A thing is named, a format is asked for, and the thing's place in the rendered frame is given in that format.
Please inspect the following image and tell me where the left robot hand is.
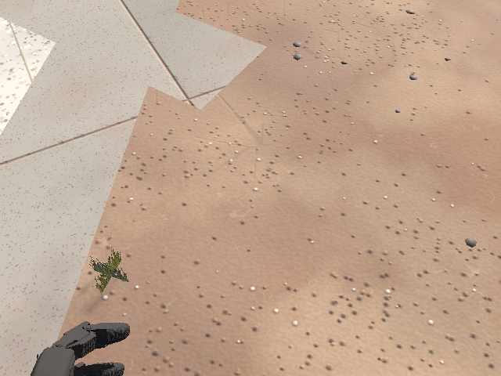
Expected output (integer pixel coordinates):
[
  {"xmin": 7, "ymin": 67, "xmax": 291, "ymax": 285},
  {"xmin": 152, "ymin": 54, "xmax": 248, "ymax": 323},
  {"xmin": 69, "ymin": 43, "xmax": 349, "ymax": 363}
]
[{"xmin": 31, "ymin": 321, "xmax": 130, "ymax": 376}]

